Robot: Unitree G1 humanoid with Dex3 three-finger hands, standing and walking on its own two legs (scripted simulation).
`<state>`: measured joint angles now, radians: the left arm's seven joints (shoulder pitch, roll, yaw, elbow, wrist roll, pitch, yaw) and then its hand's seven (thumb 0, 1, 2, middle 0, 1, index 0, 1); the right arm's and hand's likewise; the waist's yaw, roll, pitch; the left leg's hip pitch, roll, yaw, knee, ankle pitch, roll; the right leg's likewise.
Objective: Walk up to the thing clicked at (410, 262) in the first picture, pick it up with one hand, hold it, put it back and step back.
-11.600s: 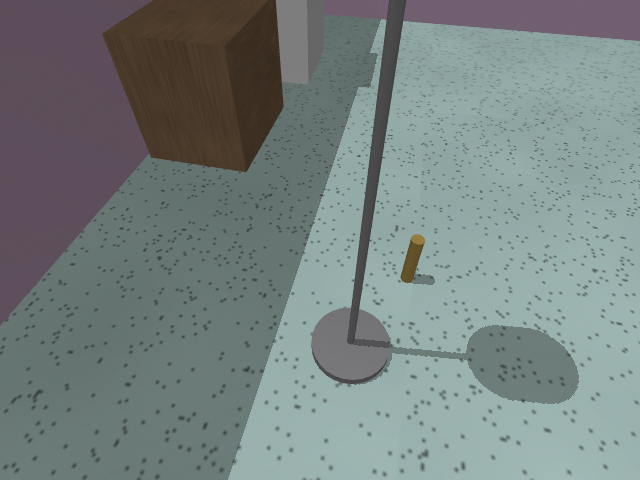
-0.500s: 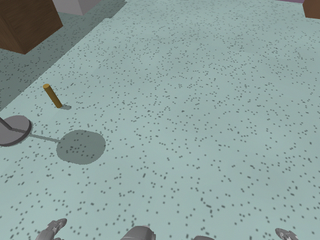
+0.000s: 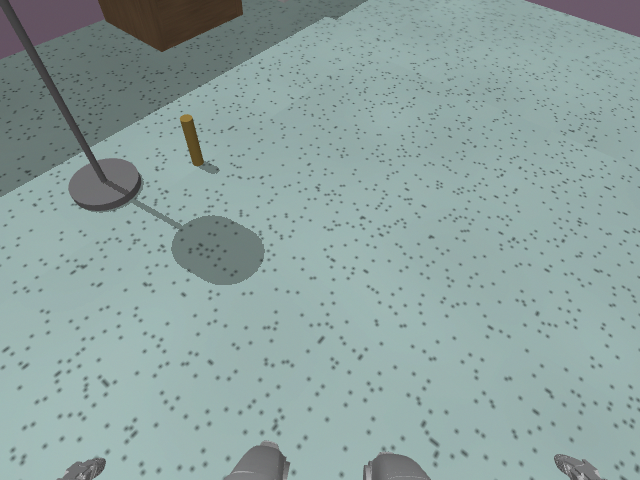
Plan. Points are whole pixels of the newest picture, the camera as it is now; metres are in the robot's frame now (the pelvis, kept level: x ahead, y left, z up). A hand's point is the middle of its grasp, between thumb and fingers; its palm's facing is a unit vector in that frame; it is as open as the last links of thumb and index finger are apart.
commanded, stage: walk up
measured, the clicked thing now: (192, 141) +1.39 +0.52 -0.62
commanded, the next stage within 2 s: stand in 1.36 s
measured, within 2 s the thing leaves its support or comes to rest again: neither
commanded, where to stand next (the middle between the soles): +0.09 -0.03 m, yaw +14 degrees
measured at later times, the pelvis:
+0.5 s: pelvis -0.01 -0.01 +0.01, yaw +11 degrees
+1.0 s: pelvis +0.02 -0.02 +0.03, yaw +16 degrees
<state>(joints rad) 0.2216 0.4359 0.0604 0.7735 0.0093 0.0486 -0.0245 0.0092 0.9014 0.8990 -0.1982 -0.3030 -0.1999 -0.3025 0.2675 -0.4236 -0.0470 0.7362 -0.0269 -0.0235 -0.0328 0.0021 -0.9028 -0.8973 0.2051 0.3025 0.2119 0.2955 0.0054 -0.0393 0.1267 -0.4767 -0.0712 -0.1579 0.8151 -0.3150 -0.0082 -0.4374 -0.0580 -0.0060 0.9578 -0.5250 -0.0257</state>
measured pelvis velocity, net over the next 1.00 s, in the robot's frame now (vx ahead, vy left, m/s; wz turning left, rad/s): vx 0.02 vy -0.02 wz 0.29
